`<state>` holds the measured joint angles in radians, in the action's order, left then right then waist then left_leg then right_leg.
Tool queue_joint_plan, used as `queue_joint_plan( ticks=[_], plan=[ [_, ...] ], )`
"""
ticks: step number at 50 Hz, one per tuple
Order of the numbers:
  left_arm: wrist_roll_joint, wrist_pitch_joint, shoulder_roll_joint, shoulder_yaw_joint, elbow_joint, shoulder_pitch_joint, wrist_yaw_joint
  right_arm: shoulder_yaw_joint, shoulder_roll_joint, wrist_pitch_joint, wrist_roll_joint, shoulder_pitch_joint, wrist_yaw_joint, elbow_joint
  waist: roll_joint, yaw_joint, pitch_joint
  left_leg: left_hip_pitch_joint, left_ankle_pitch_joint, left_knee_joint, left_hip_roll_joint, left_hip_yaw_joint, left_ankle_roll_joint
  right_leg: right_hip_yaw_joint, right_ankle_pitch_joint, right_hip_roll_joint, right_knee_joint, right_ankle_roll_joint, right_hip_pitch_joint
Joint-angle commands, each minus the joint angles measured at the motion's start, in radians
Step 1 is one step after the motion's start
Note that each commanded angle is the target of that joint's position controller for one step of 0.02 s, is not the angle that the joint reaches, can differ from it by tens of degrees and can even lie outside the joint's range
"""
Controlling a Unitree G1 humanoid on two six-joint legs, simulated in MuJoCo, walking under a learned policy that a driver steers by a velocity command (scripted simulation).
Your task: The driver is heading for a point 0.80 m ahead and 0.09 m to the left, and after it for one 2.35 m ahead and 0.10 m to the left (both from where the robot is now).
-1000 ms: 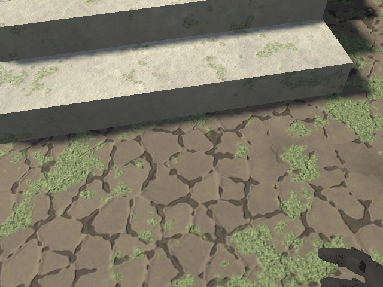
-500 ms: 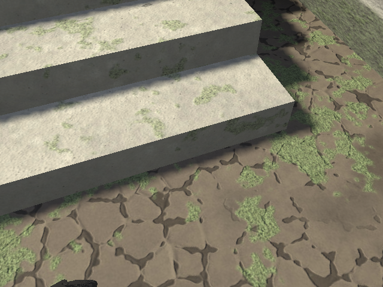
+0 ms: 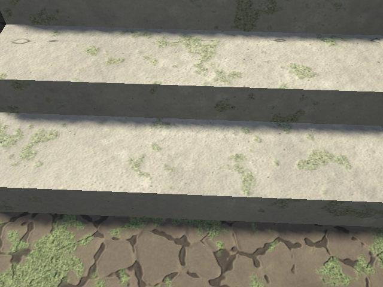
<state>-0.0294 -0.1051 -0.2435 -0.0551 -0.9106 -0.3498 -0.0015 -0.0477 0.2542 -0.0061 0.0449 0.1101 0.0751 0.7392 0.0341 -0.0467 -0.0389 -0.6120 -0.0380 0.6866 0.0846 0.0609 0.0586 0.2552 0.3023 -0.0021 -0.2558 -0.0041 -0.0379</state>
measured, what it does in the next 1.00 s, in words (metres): walks ahead, turning left: left foot, then right foot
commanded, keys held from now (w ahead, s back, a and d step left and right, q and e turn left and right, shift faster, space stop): q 0.26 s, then w+q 0.06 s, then w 0.26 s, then no key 0.42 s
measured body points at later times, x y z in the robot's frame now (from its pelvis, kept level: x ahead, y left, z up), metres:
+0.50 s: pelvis +0.15 +0.03 +0.01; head +0.17 +0.06 +0.46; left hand +0.21 +0.32 -0.12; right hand +0.27 -0.23 -0.11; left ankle +0.16 +0.09 -0.74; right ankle +0.26 -0.12 -0.69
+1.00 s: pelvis +0.28 +0.01 +0.01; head +0.30 +0.00 +0.45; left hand +0.27 +0.26 -0.13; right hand +0.42 -0.21 -0.14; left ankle +0.26 +0.13 -0.73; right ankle +0.29 -0.08 -0.74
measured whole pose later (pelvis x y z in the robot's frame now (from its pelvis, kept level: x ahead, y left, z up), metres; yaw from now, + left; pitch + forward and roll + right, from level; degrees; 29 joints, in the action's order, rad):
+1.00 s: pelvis +0.28 +0.01 +0.01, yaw +17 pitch -1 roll +0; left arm -0.01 -0.05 -0.19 0.01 -0.94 -0.24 0.03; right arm -0.02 0.24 0.00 0.02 0.19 -0.02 0.97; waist 0.04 0.00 -0.06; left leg -0.24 -0.24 0.51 0.01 -0.03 -0.01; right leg 0.03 0.23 0.04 -0.38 0.05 0.13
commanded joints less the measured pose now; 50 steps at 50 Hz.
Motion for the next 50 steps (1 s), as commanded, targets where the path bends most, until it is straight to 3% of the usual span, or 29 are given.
queue_joint_plan(
  ticks=[1,2,3,4,5,6,7,8,9,10,11,13,17,19,29,31,33,34,35,36,37,38,40,42,45,48,50],
  plan=[
    [0.005,0.012,-0.18,-0.04,0.043,0.011,0.018,-0.017,0.067,-0.015,0.015,-0.011,-0.002,-0.069,-0.132,0.033,-0.015,0.085,-0.112,-0.076,-0.067,0.058,0.045,-0.036,-0.83,-0.275,-0.102,0.104,-0.017],
    [0.008,0.024,-0.191,-0.043,0.043,0.014,0.022,-0.025,0.081,-0.021,0.018,0.058,-0.01,-0.053,-0.137,0.059,0.034,0.156,-0.143,-0.107,-0.107,0.067,0.066,-0.03,-0.925,-0.267,-0.234,0.094,-0.036],
    [0.018,0.035,-0.191,-0.042,0.044,0.02,0.02,-0.036,0.096,-0.036,0.025,0.185,-0.019,-0.011,-0.106,0.112,0.11,0.294,-0.08,-0.199,-0.15,0.062,0.088,-0.013,-0.869,-0.236,-0.433,0.072,-0.012],
    [0.017,0.037,-0.175,-0.035,0.058,-0.004,0.018,-0.057,0.16,-0.048,0.034,0.305,-0.036,0.022,-0.021,0.16,0.206,0.528,0.114,-0.225,-0.069,-0.051,0.119,-0.008,-0.576,-0.192,-0.703,0.033,0.158],
    [0.026,0.041,-0.042,-0.005,0.109,-0.119,0.006,-0.091,0.313,-0.047,0.024,0.272,-0.044,0.002,0.229,0.049,0.317,0.878,0.641,-0.12,0.26,-0.477,0.272,-0.035,0.34,-0.029,-1.055,-0.022,0.57],
    [0.007,0.053,-0.124,-0.017,0.11,-0.052,0.009,-0.104,0.317,-0.034,-0.034,0.347,-0.049,-0.015,0.096,0.141,0.446,0.914,0.684,-0.212,0.297,-0.648,0.347,-0.233,0.356,0.019,-1.171,-0.028,0.653],
    [0.016,0.056,-0.119,-0.014,0.125,0.022,0.008,-0.093,0.278,-0.024,-0.043,0.285,-0.058,-0.013,0.032,0.12,0.33,0.815,0.608,-0.251,0.264,-0.512,0.322,-0.281,0.247,-0.037,-1.155,-0.019,0.692],
    [0.016,0.053,-0.111,-0.008,0.125,0.06,0.008,-0.072,0.201,-0.017,-0.049,0.214,-0.062,-0.017,-0.004,0.094,0.197,0.666,0.555,-0.29,0.213,-0.429,0.282,-0.275,0.16,-0.07,-1.068,-0.017,0.678],
    [0.003,0.059,-0.111,-0.008,0.122,0.074,0.01,-0.058,0.155,-0.013,-0.052,0.168,-0.065,-0.018,-0.009,0.06,0.128,0.567,0.521,-0.32,0.157,-0.378,0.238,-0.282,0.125,-0.091,-0.996,-0.017,0.643],
    [-0.012,0.077,-0.116,-0.009,0.12,0.054,0.01,-0.048,0.126,-0.009,-0.057,0.143,-0.068,-0.022,0.006,0.036,0.113,0.498,0.504,-0.345,0.125,-0.347,0.215,-0.283,0.103,-0.095,-0.952,-0.023,0.584],
    [-0.017,0.095,-0.115,-0.009,0.112,0.035,0.011,-0.046,0.124,-0.01,-0.052,0.136,-0.067,-0.024,0.005,0.025,0.127,0.465,0.505,-0.355,0.107,-0.329,0.202,-0.28,0.09,-0.086,-0.932,-0.026,0.542],
    [-0.012,0.115,-0.101,-0.006,0.113,0.024,0.013,-0.055,0.161,-0.016,-0.04,0.144,-0.063,-0.018,-0.005,0.013,0.146,0.431,0.501,-0.362,0.086,-0.311,0.193,-0.278,0.066,-0.068,-0.891,-0.029,0.515],
    [-0.021,0.12,-0.113,-0.01,0.137,0.113,0.003,-0.06,0.173,-0.009,-0.037,0.162,-0.063,-0.011,0.043,0.049,0.116,0.409,-0.205,-0.487,0.05,-0.398,0.183,-0.296,-0.032,-0.074,-0.757,-0.037,0.579],
    [-0.019,0.115,-0.116,-0.013,0.147,0.166,-0.002,-0.057,0.169,-0.011,-0.033,0.189,-0.063,0.004,0.059,0.072,0.065,0.433,-0.351,-0.536,0.063,-0.448,0.177,-0.298,-0.074,-0.077,-0.674,-0.044,0.634],
    [-0.002,0.063,-0.093,-0.003,0.166,0.262,-0.017,-0.047,0.174,-0.043,-0.021,0.277,-0.064,0.09,0.057,0.122,0.007,0.495,-0.377,-0.529,0.082,-0.456,0.182,-0.262,-0.052,-0.037,-0.371,-0.013,0.55],
    [-0.001,0.05,-0.081,0.004,0.166,0.25,-0.013,-0.042,0.164,-0.046,-0.017,0.27,-0.066,0.103,0.048,0.11,-0.016,0.461,-0.244,-0.48,0.071,-0.435,0.178,-0.245,-0.013,-0.015,-0.303,0.004,0.47],
    [0.002,0.033,-0.064,0.008,0.146,0.166,0.004,-0.037,0.158,-0.05,-0.029,0.25,-0.072,0.116,0.032,0.049,0.01,0.421,0.023,-0.371,0.052,-0.403,0.149,-0.223,-0.088,0.011,-0.154,0.023,0.296],
    [-0.002,0.023,-0.073,0.006,0.126,0.113,0.016,-0.026,0.129,-0.056,-0.038,0.246,-0.077,0.118,0.011,0.026,0.051,0.388,0.086,-0.309,0.022,-0.382,0.112,-0.248,-0.147,-0.011,-0.092,0.031,0.168],
    [-0.013,0.013,-0.115,-0.001,0.117,0.062,0.03,-0.008,0.077,-0.066,-0.045,0.23,-0.08,0.107,-0.042,0.009,0.097,0.337,0.056,-0.222,-0.023,-0.336,0.066,-0.355,-0.175,-0.129,-0.055,0.053,0.049],
    [-0.015,0.014,-0.201,-0.011,0.127,0.062,0.038,0.01,0.017,-0.07,-0.052,0.237,-0.083,0.085,-0.188,0.029,0.108,0.206,-0.172,-0.093,-0.127,-0.226,0.026,-0.564,-0.3,-0.294,-0.01,0.115,-0.038],
    [0.004,0.032,-0.228,-0.022,0.1,0.035,0.035,0.0,0.066,-0.058,-0.038,0.262,-0.092,0.099,-0.253,0.028,0.08,0.152,-0.468,-0.024,-0.174,-0.142,0.012,-0.667,-0.521,-0.392,-0.019,0.226,-0.014],
    [0.016,0.036,-0.156,-0.007,0.091,0.024,0.026,-0.011,0.114,-0.044,-0.021,0.243,-0.097,0.118,-0.161,0.025,0.057,0.145,-0.521,0.066,-0.145,-0.138,-0.001,-0.634,-0.606,-0.379,-0.032,0.25,-0.008],
    [0.019,0.037,-0.105,0.011,0.092,0.086,0.025,-0.009,0.086,-0.027,-0.019,0.238,-0.094,0.144,-0.133,0.058,0.047,0.187,-0.458,0.104,-0.11,-0.135,-0.036,-0.503,-0.671,-0.291,-0.026,0.203,0.038],
    [0.016,0.033,-0.097,0.019,0.076,0.113,0.032,-0.002,0.06,-0.013,-0.014,0.233,-0.086,0.166,-0.144,0.08,0.059,0.259,-0.377,0.099,-0.101,-0.108,-0.065,-0.405,-0.832,-0.235,-0.039,0.176,0.086],
    [0.021,0.037,-0.091,0.027,0.048,0.126,0.034,0.011,0.032,0.0,-0.023,0.201,-0.089,0.189,-0.16,0.081,0.085,0.357,-0.311,-0.01,-0.1,-0.074,-0.086,-0.322,-0.918,-0.186,-0.077,0.161,0.125],
    [0.022,0.048,-0.092,0.033,0.014,0.11,0.035,0.017,0.037,0.01,-0.033,0.157,-0.102,0.211,-0.17,0.063,0.086,0.422,-0.237,-0.146,-0.097,-0.057,-0.077,-0.334,-0.828,-0.182,-0.098,0.155,0.132],
    [0.029,0.057,-0.097,0.032,-0.001,0.123,0.036,0.024,0.043,0.006,-0.028,0.148,-0.109,0.23,-0.132,0.083,0.072,0.535,-0.039,-0.31,-0.069,-0.08,-0.063,-0.343,-0.59,-0.162,-0.101,0.11,0.2]
  ],
)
